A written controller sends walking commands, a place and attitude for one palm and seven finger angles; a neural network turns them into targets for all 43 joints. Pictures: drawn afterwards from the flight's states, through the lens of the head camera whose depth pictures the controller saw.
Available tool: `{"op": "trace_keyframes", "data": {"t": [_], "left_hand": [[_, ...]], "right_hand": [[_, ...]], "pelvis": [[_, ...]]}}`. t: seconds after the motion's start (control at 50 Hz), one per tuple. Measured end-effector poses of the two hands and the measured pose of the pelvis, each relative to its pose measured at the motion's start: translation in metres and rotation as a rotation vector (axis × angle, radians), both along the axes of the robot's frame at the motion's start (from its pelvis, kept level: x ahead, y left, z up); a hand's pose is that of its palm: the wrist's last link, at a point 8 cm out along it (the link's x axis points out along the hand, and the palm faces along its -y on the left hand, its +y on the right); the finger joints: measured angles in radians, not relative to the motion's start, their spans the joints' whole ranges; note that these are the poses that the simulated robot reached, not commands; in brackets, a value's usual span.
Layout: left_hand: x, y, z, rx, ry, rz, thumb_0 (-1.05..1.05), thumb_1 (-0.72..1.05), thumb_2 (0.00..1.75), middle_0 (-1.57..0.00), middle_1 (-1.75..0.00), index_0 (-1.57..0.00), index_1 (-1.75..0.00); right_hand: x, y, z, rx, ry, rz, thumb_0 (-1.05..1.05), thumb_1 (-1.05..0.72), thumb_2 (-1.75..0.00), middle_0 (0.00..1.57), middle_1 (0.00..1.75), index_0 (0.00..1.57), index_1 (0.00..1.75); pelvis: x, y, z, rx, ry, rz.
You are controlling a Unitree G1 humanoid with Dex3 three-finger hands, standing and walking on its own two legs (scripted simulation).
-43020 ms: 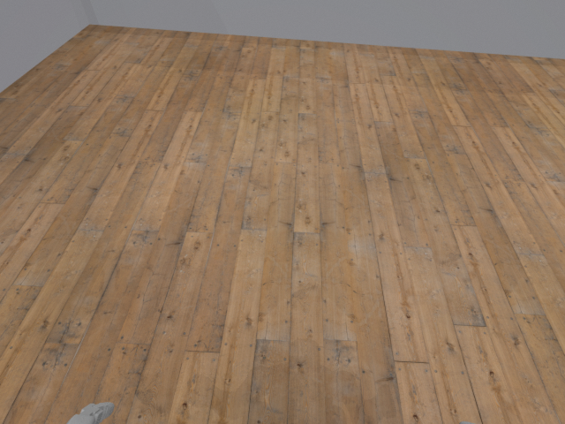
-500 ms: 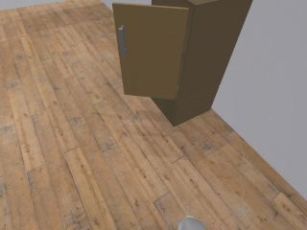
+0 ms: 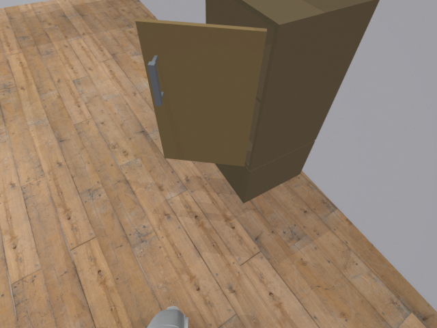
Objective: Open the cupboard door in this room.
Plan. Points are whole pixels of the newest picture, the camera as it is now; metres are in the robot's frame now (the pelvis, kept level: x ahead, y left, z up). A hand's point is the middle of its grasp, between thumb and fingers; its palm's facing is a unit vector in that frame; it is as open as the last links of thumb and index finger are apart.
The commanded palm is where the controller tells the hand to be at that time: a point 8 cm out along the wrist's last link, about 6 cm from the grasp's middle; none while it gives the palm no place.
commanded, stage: take the last steps up to it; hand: left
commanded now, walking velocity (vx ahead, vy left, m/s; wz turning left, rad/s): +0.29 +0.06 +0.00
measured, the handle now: (157, 81) +0.79 +0.25 -0.03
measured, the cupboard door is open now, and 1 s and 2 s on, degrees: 53 53 53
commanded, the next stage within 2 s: come to a stop and stand still in 0.32 s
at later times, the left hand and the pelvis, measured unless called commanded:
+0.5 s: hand (131, 264) +0.26 +0.22 -0.17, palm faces -0.03 -0.98 -0.20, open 7.3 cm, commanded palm none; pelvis +0.17 +0.04 +0.00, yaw -2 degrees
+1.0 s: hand (105, 278) +0.24 +0.28 -0.19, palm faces +0.04 -0.98 -0.19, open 7.3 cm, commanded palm none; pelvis +0.18 +0.08 +0.00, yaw -2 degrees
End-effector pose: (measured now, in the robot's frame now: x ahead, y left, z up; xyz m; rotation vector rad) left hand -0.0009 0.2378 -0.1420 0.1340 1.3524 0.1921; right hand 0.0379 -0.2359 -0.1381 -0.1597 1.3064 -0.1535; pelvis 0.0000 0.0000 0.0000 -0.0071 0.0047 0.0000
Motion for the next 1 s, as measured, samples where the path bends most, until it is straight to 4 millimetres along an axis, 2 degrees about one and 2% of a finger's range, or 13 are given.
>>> {"op": "trace_keyframes", "data": {"t": [0.1, 0.14, 0.18, 0.28, 0.44, 0.52, 0.58, 0.66, 0.72, 0.8, 0.86, 1.0], "left_hand": [[-0.008, 0.018, -0.021, -0.049, 0.128, 0.056, 0.00, 0.92, 0.90, -0.20, -0.30, -0.20, -0.30], [0.000, 0.026, -0.027, -0.064, 0.170, 0.053, 0.00, 0.92, 0.90, -0.20, -0.30, -0.20, -0.30], [0.019, 0.032, -0.027, -0.068, 0.175, 0.034, 0.01, 0.92, 0.90, -0.20, -0.30, -0.20, -0.30], [0.098, 0.044, -0.015, -0.061, 0.060, -0.010, 0.01, 0.91, 0.90, -0.19, -0.30, -0.20, -0.30], [0.222, 0.044, 0.004, -0.022, -0.107, -0.088, 0.01, 0.92, 0.90, -0.19, -0.30, -0.20, -0.30], [0.271, 0.031, 0.002, 0.000, -0.154, -0.133, 0.01, 0.92, 0.90, -0.19, -0.30, -0.20, -0.30], [0.292, 0.019, -0.001, 0.006, -0.159, -0.158, 0.01, 0.91, 0.90, -0.19, -0.30, -0.20, -0.30], [0.303, 0.009, -0.004, -0.007, -0.149, -0.151, 0.00, 0.91, 0.90, -0.19, -0.30, -0.20, -0.30], [0.299, 0.011, -0.006, -0.024, -0.148, -0.118, 0.00, 0.91, 0.90, -0.20, -0.30, -0.21, -0.30], [0.286, 0.034, -0.012, -0.026, -0.140, -0.081, 0.00, 0.92, 0.90, -0.20, -0.30, -0.21, -0.30], [0.273, 0.057, -0.024, -0.029, -0.117, -0.063, 0.00, 0.92, 0.90, -0.20, -0.30, -0.21, -0.30], [0.229, 0.094, -0.019, -0.014, -0.026, -0.028, 0.00, 0.91, 0.90, -0.20, -0.30, -0.20, -0.30]], "right_hand": [[0.096, 0.017, 0.003, -0.049, -0.138, 0.070, 0.01, -0.93, -0.90, 0.19, 0.30, 0.19, 0.30], [0.121, 0.027, 0.004, -0.065, -0.185, 0.080, 0.01, -0.93, -0.90, 0.19, 0.30, 0.19, 0.30], [0.133, 0.037, 0.007, -0.067, -0.201, 0.073, 0.01, -0.92, -0.90, 0.19, 0.30, 0.19, 0.30], [0.129, 0.059, 0.009, -0.042, -0.123, 0.031, 0.00, -0.92, -0.90, 0.20, 0.30, 0.20, 0.30], [0.100, 0.063, 0.000, 0.001, 0.070, -0.049, 0.00, -0.93, -0.90, 0.20, 0.30, 0.20, 0.30], [0.092, 0.063, -0.012, 0.036, 0.158, -0.095, 0.00, -0.92, -0.90, 0.20, 0.30, 0.20, 0.30], [0.096, 0.060, -0.020, 0.055, 0.201, -0.138, 0.00, -0.92, -0.90, 0.20, 0.30, 0.20, 0.30], [0.112, 0.056, -0.019, 0.043, 0.221, -0.143, 0.00, -0.91, -0.90, 0.20, 0.30, 0.20, 0.30], [0.132, 0.052, -0.013, 0.010, 0.201, -0.116, 0.01, -0.91, -0.90, 0.20, 0.30, 0.20, 0.30], [0.164, 0.050, -0.005, -0.043, 0.114, -0.077, 0.00, -0.91, -0.90, 0.20, 0.30, 0.19, 0.30], [0.182, 0.055, -0.002, -0.084, 0.027, -0.055, 0.00, -0.91, -0.90, 0.20, 0.30, 0.19, 0.30], [0.197, 0.083, 0.017, -0.101, -0.061, 0.000, 0.00, -0.91, -0.90, 0.20, 0.30, 0.19, 0.30]], "pelvis": [[0.049, 0.028, -0.014, -0.010, -0.006, -0.003], [0.063, 0.039, -0.019, 0.000, -0.010, -0.013], [0.075, 0.045, -0.017, 0.002, -0.015, -0.024], [0.104, 0.054, -0.004, 0.006, -0.008, -0.031], [0.154, 0.052, 0.002, 0.020, 0.001, -0.037], [0.181, 0.039, -0.006, 0.036, -0.004, -0.040], [0.196, 0.032, -0.011, 0.024, 0.002, -0.043], [0.201, 0.032, -0.010, 0.011, 0.006, -0.022], [0.198, 0.038, -0.007, 0.014, 0.000, -0.019], [0.191, 0.053, -0.007, 0.007, -0.005, -0.014], [0.188, 0.068, -0.015, -0.009, -0.014, -0.014], [0.181, 0.084, -0.004, -0.018, -0.011, -0.031]]}}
